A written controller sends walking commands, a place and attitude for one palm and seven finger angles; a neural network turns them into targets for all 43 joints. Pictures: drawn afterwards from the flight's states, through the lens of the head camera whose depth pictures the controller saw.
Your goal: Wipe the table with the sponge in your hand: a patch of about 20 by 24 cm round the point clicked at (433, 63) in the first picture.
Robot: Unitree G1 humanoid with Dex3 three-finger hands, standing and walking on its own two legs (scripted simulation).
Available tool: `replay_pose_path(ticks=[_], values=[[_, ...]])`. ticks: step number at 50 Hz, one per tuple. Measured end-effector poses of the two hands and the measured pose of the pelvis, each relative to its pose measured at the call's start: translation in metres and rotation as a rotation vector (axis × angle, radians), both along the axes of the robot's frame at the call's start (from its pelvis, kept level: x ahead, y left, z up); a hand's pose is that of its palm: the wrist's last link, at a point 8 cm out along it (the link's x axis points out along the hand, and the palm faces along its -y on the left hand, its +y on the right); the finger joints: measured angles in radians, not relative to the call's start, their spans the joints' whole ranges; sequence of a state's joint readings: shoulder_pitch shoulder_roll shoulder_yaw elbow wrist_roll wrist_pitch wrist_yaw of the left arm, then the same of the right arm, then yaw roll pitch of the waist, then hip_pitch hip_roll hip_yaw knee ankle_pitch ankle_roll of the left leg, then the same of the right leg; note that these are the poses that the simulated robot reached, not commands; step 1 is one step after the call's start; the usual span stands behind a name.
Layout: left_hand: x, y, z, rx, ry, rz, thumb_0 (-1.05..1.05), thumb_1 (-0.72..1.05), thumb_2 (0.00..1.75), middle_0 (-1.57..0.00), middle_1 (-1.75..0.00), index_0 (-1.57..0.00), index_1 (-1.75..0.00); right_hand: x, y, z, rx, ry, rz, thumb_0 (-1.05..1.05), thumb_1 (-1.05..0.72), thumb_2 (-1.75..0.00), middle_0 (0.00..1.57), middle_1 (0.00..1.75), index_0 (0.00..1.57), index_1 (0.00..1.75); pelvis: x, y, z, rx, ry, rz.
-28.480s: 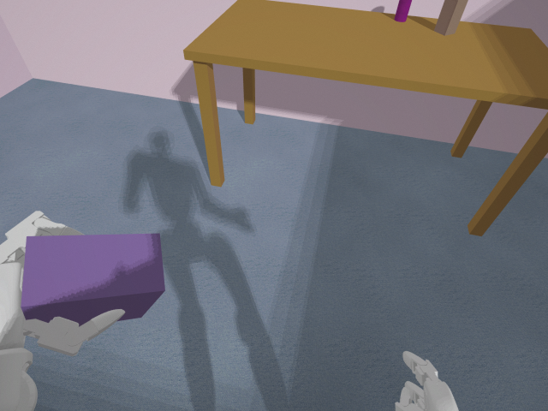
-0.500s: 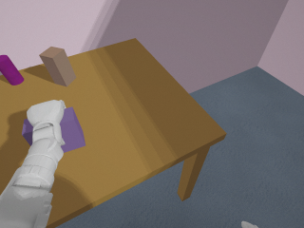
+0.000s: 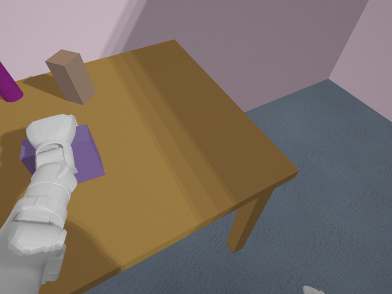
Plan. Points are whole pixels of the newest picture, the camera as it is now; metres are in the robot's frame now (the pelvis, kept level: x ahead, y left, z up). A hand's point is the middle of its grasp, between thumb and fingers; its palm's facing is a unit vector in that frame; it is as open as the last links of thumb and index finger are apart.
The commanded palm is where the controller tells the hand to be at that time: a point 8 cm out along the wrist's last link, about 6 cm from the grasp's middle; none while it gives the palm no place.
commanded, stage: slide back across to the first lane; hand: left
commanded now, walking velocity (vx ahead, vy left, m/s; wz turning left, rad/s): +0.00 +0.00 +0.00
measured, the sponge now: (69, 164) +0.40 +0.32 +0.01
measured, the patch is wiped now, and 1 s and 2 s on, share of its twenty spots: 1.00 1.00 1.00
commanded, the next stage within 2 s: wipe back along the first lane in 0.46 s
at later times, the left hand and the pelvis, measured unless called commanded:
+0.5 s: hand (33, 156) +0.38 +0.37 +0.06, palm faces -0.10 -0.03 -0.99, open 10.1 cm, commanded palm +0.35 +0.37 +0.10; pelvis +0.03 +0.00 +0.01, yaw +0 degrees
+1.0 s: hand (28, 171) +0.35 +0.37 +0.05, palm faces -0.05 -0.03 -1.00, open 10.1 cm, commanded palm +0.31 +0.34 +0.09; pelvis +0.05 +0.02 +0.01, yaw +1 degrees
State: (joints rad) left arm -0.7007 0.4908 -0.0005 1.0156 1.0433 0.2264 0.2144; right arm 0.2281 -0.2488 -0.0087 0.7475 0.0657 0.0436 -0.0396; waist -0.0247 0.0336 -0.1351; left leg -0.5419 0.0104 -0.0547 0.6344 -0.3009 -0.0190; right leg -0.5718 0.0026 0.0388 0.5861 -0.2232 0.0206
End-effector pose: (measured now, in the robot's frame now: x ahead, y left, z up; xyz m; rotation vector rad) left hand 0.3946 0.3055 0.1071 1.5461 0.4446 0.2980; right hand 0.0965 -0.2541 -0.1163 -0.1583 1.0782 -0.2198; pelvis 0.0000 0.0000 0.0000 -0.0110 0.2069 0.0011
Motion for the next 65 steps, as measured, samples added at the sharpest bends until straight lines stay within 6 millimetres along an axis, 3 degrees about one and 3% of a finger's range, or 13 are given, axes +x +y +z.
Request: replay_pose_path(ticks=[12, 22, 31, 50, 65], values=[[-0.003, 0.016, 0.003, -0.019, -0.011, 0.029, 0.01, -0.54, 1.06, -0.75, -1.33, -0.78, -1.32, 0.011, -0.005, 0.008, -0.007, -0.001, -0.009, 0.0, -0.9, -0.9, 0.2, 0.3, 0.2, 0.3, 0.014, -0.001, 0.005, -0.002, -0.026, -0.005], [-0.02, 0.044, 0.006, -0.017, -0.003, 0.061, 0.01, -0.54, 1.06, -0.74, -1.33, -0.77, -1.32, 0.05, -0.009, 0.018, -0.03, -0.053, 0.026, 0.0, -0.9, -0.9, 0.2, 0.3, 0.2, 0.3, 0.03, 0.002, 0.008, -0.008, -0.042, 0.001], [-0.033, 0.063, 0.006, -0.013, 0.016, 0.061, 0.0, -0.53, 1.06, -0.74, -1.33, -0.76, -1.33, 0.088, 0.002, 0.025, -0.039, -0.104, 0.076, 0.0, -0.9, -0.9, 0.2, 0.3, 0.2, 0.3, 0.039, 0.007, 0.009, -0.013, -0.045, 0.017], [-0.064, 0.051, 0.001, -0.011, -0.042, 0.073, -0.01, -0.5, 1.04, -0.71, -1.34, -0.73, -1.34, 0.129, 0.048, 0.029, 0.029, -0.191, 0.156, 0.01, -0.9, -0.9, 0.2, 0.3, 0.2, 0.3, 0.046, 0.022, 0.008, -0.015, -0.078, 0.027], [-0.096, 0.037, 0.001, -0.018, -0.078, 0.076, -0.01, -0.48, 1.03, -0.69, -1.35, -0.71, -1.35, 0.142, 0.049, 0.035, 0.032, -0.244, 0.185, 0.01, -0.9, -0.9, 0.2, 0.3, 0.2, 0.3, 0.047, 0.022, 0.008, -0.013, -0.105, 0.024]])
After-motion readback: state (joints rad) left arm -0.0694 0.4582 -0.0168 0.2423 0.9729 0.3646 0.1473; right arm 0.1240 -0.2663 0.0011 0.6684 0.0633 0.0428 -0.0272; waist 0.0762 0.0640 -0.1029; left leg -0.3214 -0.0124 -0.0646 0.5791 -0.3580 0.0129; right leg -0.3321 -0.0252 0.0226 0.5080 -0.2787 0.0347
